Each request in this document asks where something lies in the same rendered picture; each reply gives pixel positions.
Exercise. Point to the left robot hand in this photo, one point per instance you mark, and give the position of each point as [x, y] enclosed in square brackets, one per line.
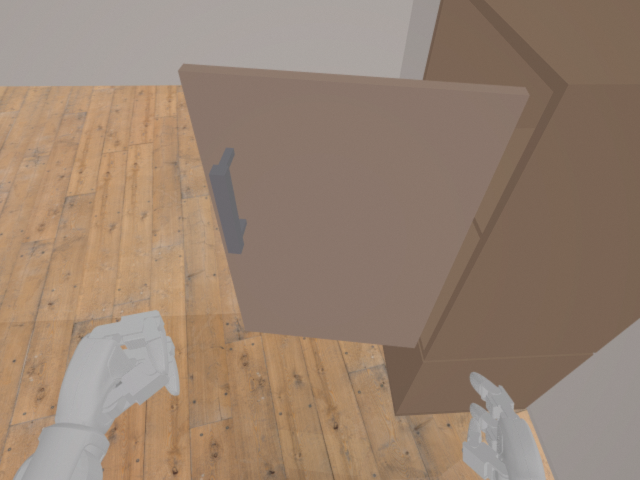
[88, 394]

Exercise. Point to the handle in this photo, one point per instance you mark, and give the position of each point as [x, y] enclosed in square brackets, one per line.
[221, 182]

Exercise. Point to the cupboard door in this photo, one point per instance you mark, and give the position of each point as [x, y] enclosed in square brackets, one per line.
[358, 191]

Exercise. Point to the right robot hand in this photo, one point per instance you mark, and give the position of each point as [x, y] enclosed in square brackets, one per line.
[509, 438]

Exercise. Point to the left robot forearm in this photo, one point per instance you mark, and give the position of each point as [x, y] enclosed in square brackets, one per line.
[66, 451]

